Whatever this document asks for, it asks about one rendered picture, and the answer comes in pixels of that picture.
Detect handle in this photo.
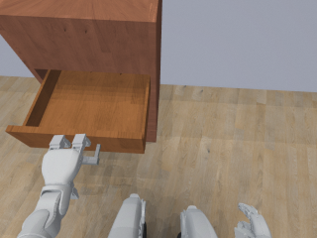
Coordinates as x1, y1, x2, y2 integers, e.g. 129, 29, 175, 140
82, 144, 101, 166

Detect robot thigh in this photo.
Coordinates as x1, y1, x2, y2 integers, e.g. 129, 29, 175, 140
180, 208, 218, 238
107, 197, 147, 238

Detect robot right hand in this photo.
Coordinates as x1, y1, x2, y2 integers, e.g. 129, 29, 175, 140
234, 202, 272, 238

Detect cabinet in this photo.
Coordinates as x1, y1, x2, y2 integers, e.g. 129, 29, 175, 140
0, 0, 162, 143

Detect drawer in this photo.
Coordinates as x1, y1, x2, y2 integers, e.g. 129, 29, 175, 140
5, 69, 151, 154

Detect right robot thigh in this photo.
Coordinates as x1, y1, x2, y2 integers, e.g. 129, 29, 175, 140
180, 208, 218, 238

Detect robot left forearm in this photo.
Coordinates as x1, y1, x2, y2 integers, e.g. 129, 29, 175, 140
17, 183, 72, 238

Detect left robot thigh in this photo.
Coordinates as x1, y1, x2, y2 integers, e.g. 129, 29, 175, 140
107, 197, 147, 238

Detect robot left hand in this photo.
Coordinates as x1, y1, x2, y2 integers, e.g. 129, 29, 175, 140
42, 133, 91, 199

